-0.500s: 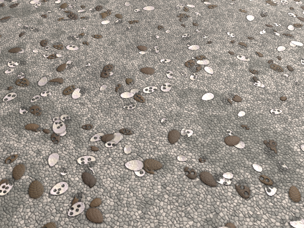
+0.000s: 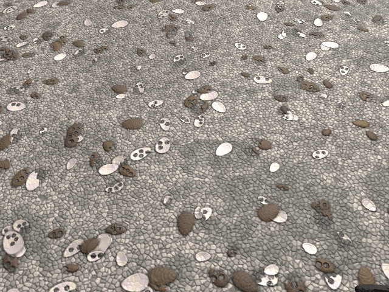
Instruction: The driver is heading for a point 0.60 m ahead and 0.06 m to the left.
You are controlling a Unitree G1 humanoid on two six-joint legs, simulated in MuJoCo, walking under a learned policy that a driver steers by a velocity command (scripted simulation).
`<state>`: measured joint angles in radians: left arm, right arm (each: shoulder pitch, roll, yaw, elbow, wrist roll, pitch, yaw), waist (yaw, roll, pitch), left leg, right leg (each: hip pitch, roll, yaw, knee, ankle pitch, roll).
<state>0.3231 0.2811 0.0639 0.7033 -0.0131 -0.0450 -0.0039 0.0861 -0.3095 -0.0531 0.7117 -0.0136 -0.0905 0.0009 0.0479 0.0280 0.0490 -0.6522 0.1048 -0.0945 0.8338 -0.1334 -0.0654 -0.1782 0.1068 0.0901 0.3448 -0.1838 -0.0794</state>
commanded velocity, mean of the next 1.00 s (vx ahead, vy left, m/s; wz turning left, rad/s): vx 0.13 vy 0.00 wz -0.18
